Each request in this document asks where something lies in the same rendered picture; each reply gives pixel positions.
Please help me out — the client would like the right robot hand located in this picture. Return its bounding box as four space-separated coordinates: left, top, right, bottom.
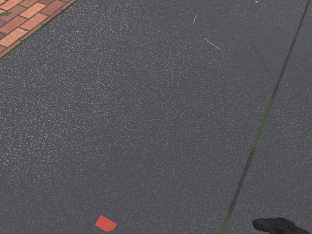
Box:
253 216 310 234

